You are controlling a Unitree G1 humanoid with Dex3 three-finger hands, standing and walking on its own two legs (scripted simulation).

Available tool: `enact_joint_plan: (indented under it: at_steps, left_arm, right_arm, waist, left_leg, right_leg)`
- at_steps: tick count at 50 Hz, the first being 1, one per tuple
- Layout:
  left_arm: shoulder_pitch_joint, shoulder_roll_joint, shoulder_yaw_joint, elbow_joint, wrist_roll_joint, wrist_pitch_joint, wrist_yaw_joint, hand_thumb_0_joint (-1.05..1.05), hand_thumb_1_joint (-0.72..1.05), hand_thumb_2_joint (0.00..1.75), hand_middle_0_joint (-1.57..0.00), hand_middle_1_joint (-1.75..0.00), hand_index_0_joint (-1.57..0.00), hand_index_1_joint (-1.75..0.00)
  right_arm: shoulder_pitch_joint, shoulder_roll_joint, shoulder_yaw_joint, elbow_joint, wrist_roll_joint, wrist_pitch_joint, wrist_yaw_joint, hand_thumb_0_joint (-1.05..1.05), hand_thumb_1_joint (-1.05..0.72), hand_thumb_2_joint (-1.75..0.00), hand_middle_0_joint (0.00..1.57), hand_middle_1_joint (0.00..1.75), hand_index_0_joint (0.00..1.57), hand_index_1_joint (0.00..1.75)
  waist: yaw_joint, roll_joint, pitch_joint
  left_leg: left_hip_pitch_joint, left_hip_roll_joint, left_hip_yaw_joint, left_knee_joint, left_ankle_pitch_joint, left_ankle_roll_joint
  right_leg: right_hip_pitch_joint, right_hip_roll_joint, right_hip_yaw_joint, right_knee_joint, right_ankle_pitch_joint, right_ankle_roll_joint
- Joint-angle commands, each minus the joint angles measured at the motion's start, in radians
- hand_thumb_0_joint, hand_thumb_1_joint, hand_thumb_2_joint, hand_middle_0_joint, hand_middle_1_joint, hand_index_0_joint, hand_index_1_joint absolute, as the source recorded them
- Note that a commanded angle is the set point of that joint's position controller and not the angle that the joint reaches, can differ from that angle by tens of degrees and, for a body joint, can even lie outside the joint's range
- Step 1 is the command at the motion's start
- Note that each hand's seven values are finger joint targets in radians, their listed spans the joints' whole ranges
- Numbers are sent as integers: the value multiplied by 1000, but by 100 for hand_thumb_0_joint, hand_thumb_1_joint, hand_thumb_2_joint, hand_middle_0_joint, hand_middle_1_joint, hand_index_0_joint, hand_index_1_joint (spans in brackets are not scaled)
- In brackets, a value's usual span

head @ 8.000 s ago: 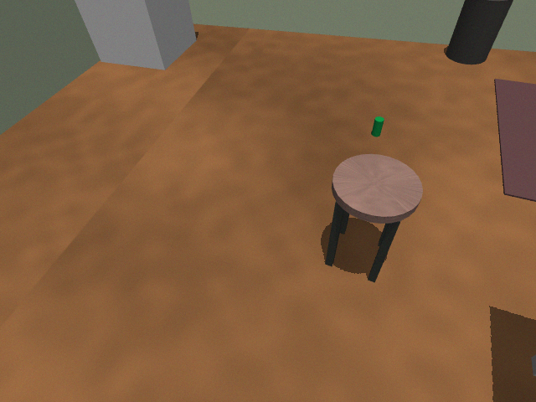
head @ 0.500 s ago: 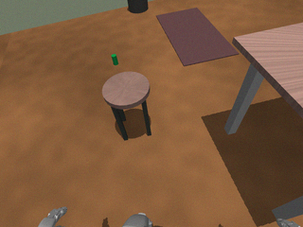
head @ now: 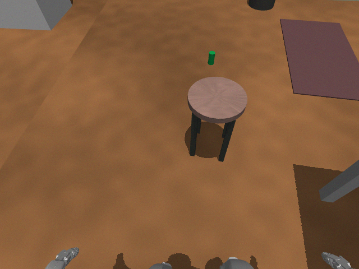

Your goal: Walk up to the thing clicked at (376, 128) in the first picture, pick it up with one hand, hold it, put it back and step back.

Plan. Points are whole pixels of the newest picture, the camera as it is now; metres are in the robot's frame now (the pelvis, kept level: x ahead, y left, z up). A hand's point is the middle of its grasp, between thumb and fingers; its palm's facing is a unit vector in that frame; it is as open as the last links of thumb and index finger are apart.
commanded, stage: walk up
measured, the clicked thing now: (211, 58) +1.77 -0.19 -0.70
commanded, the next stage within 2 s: stand in 1.80 s
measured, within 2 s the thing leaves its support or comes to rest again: neither
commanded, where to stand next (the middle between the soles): +0.06 +0.00 m, yaw +35 degrees
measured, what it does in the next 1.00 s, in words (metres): steps on the spot, turning left: right foot, then left foot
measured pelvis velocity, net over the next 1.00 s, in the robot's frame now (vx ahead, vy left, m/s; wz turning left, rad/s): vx -0.03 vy -0.01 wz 0.58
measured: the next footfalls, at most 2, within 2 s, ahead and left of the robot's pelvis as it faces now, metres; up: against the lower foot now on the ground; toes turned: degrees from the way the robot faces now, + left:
right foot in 0.08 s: +0.07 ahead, -0.14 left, +0.00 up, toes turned +3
left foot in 0.42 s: -0.03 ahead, +0.12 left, +0.00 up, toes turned +33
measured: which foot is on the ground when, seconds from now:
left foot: down 0.00-0.08, up 0.10-0.40, down 0.42-1.00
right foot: up 0.00-0.06, down 0.08-0.42, up 0.44-0.72, down 0.74-1.00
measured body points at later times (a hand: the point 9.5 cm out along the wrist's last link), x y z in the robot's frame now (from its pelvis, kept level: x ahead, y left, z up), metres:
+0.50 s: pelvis -0.02 +0.01 -0.01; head +0.01 +0.03 +0.43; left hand -0.07 +0.36 -0.12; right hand +0.17 -0.27 -0.10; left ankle -0.04 +0.13 -0.72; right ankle +0.03 -0.13 -0.69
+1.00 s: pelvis -0.03 -0.01 -0.01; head -0.01 +0.01 +0.44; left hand -0.16 +0.29 -0.12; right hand +0.23 -0.23 -0.11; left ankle -0.06 +0.10 -0.72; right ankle +0.06 -0.13 -0.72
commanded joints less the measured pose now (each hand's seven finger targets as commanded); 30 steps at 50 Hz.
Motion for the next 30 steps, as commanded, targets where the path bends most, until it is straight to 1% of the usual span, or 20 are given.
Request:
enact_joint_plan:
  at_steps: [1,2,3,4,5,6,8,11,13,15,17,19,20,21,22,23,24,26,28,30]
  left_arm:
    - [95,174,80,-71,4,-46,35,0,90,90,-20,-30,-20,-30]
    - [136,181,85,-61,10,-55,39,0,90,90,-20,-30,-20,-30]
    - [166,249,106,-59,28,-62,46,0,90,90,-20,-30,-20,-30]
    - [102,338,119,-85,43,-68,49,0,90,90,-20,-30,-20,-30]
    - [-4,380,127,-100,40,-61,44,0,90,90,-20,-30,-20,-30]
    - [-20,323,119,-107,29,-66,44,0,90,90,-20,-30,-20,-30]
    - [-41,255,99,-77,32,-73,45,0,90,90,-20,-30,-20,-30]
    - [13,261,113,-62,40,-69,31,0,90,90,-20,-30,-20,-30]
    - [58,283,122,-61,50,-67,20,0,90,90,-20,-30,-20,-30]
    - [23,302,122,-72,47,-59,8,0,90,90,-20,-30,-20,-30]
    - [2,298,115,-71,36,-43,-1,0,90,90,-20,-30,-20,-30]
    - [-19,273,99,-73,28,-23,-9,0,90,90,-20,-30,-20,-30]
    - [12,219,82,-68,24,-13,-7,0,90,90,-20,-30,-20,-30]
    - [18,155,62,-78,11,-3,-8,0,90,90,-20,-30,-20,-30]
    - [-20,194,70,-92,14,-1,6,0,90,90,-20,-30,-20,-30]
    - [-81,254,81,-79,17,-6,18,0,90,90,-20,-30,-20,-30]
    - [-27,246,84,-53,12,-8,17,0,90,90,-20,-30,-20,-30]
    - [62,226,85,7,4,-14,16,0,90,90,-20,-30,-20,-30]
    - [61,213,87,22,14,-12,11,0,90,90,-20,-30,-20,-30]
    - [44,201,86,10,15,-9,10,0,90,90,-20,-30,-20,-30]
  right_arm:
    - [-27,-253,-107,-122,-2,-18,-17,0,-90,-90,20,30,20,30]
    - [-65,-233,-100,-135,6,-13,-17,0,-90,-90,20,30,20,30]
    - [-67,-164,-78,-142,16,-10,-22,0,-90,-90,20,30,20,30]
    - [-7,-114,-64,-137,13,-7,-25,0,-90,-90,20,30,20,30]
    - [23,-203,-90,-114,-2,5,-38,0,-90,-90,20,30,20,30]
    - [8,-248,-105,-87,-1,8,-31,0,-90,-90,20,30,20,30]
    - [48,-229,-111,-38,10,1,-5,0,-90,-90,20,30,20,30]
    - [42,-212,-100,-2,13,-8,19,0,-90,-90,20,30,20,30]
    - [-26,-195,-90,-6,16,-13,18,0,-90,-90,20,30,20,30]
    - [-39,-189,-84,19,23,-23,11,0,-90,-90,20,30,20,30]
    - [-3,-185,-83,57,29,-35,1,0,-90,-90,20,30,20,30]
    - [93,-191,-88,112,35,-50,-11,0,-90,-90,20,30,20,30]
    - [132,-221,-95,131,29,-64,-22,0,-90,-90,20,30,20,30]
    - [135,-312,-114,115,14,-72,-33,0,-90,-90,20,30,20,30]
    - [105,-427,-128,87,13,-72,-38,0,-90,-90,20,30,20,30]
    - [80,-410,-128,96,22,-71,-43,0,-90,-90,20,30,20,30]
    - [36,-346,-106,94,26,-76,-53,0,-90,-90,20,30,20,30]
    - [3,-286,-76,91,28,-82,-64,0,-90,-90,20,30,20,30]
    - [7,-279,-71,97,27,-84,-64,0,-90,-90,20,30,20,30]
    - [13,-285,-70,91,20,-80,-69,0,-90,-90,20,30,20,30]
  waist:
    - [24,182,-201]
    - [66,150,-209]
    - [91,-18,-211]
    - [42,-261,-171]
    - [14,-227,-163]
    - [12,-106,-94]
    - [-15,-102,-62]
    - [33,-196,-107]
    - [76,-239,-110]
    - [72,-248,-94]
    - [50,-233,-115]
    - [-1,-151,-166]
    - [-20,-22,-192]
    - [-27,203,-144]
    - [-38,249,-128]
    - [-47,170,-64]
    - [-3,122,-73]
    - [30,164,-116]
    - [20,180,-134]
    - [11,194,-124]
  left_leg:
    - [18,173,-260,-56,547,164]
    - [-62,136,-241,14,472,121]
    - [-194,48,-151,155,242,59]
    - [-356,-82,19,348,-289,-2]
    - [-320,21,3,543,-337,-12]
    - [-290,58,-18,597,-281,-31]
    - [-248,74,29,580,-132,-39]
    - [-251,82,104,408,-103,-39]
    - [-240,82,143,280,-162,-42]
    - [-127,79,183,170,-188,-41]
    - [-20,49,239,88,-130,-36]
    - [195,20,250,-81,-1,-24]
    - [288,38,162,-178,-25,-8]
    - [313,226,-224,-303,-128,83]
    - [195,433,-576,-349,-120,245]
    - [108,436,-575,-349,-57,287]
    - [154,374,-411,-257,109,254]
    - [143,297,-254,-153,312,208]
    - [64,280,-223,-130,427,207]
    - [35,280,-246,-115,446,218]
  right_leg:
    - [170,66,-24,-170,86,-27]
    - [274,54,-7,-317,185,-49]
    - [372,-98,175,-471,144,-85]
    - [393,-406,499,-582,211,-152]
    - [247,-553,629,-610,207,-313]
    - [181,-502,530,-585,252,-322]
    - [169,-293,215,-518,256,-206]
    - [305,-223,67,-470,213,-172]
    - [344,-253,62,-453,239,-197]
    - [254,-265,19,-433,274,-205]
    - [196,-271,-20,-395,278,-184]
    - [89,-253,-78,-243,185,-136]
    - [28,-208,-119,-63,93,-89]
    - [-175,-95,-140,147,-95,-20]
    - [-252,-38,-30,194,-171,3]
    - [-216,-71,42,236,-160,-4]
    - [-199,-82,54,235,-107,-4]
    - [-130,-77,40,174,-55,-12]
    - [-27,-48,4,147,-38,-12]
    - [-6,-30,-6,109,-41,-12]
